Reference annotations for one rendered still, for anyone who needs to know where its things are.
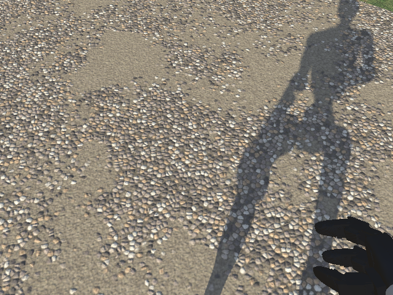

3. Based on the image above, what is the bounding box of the right robot hand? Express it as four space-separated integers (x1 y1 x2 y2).
313 216 393 295

